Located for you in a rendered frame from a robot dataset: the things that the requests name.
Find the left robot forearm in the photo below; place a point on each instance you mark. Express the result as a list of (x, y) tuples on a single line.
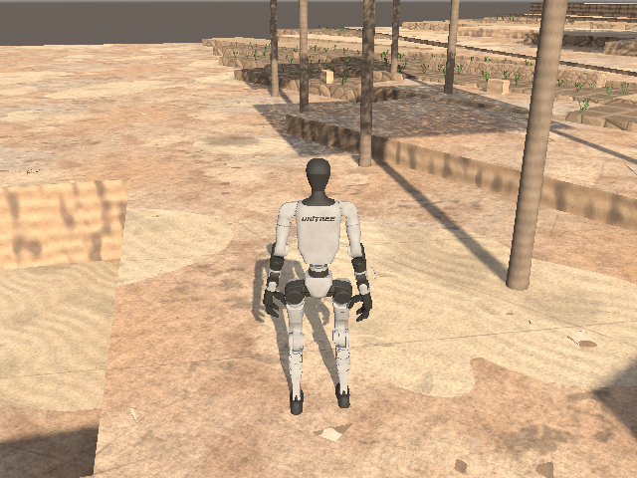
[(275, 270)]

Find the robot left hand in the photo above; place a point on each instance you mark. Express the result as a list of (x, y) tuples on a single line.
[(268, 302)]

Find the humanoid robot head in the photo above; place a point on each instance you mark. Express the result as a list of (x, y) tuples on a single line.
[(318, 173)]

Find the robot right hand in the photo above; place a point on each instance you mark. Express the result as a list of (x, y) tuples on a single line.
[(366, 306)]

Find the right robot forearm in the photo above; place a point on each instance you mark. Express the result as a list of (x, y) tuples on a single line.
[(360, 273)]

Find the robot left foot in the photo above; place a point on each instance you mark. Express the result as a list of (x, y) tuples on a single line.
[(296, 406)]

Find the left robot upper arm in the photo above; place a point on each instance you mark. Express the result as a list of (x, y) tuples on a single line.
[(287, 211)]

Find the right robot upper arm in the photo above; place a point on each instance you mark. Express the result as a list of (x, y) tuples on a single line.
[(349, 211)]

